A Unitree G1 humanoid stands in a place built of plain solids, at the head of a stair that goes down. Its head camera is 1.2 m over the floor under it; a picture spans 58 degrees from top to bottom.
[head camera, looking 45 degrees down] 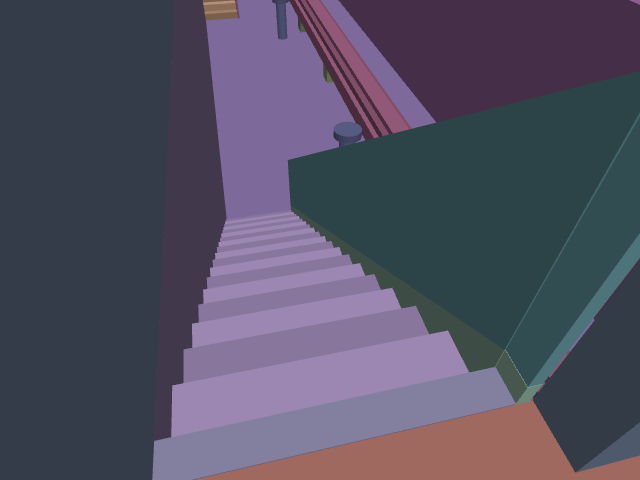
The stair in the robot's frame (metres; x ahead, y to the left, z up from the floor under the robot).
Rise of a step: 0.18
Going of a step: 0.25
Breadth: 1.00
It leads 13 degrees to the left of straight ahead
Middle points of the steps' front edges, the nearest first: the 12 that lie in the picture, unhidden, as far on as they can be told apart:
0.55 -0.04 0.00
0.79 0.01 -0.18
1.04 0.06 -0.35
1.28 0.12 -0.53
1.52 0.17 -0.71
1.77 0.23 -0.89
2.01 0.28 -1.06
2.25 0.34 -1.24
2.50 0.39 -1.42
2.74 0.44 -1.59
2.99 0.50 -1.77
3.23 0.55 -1.95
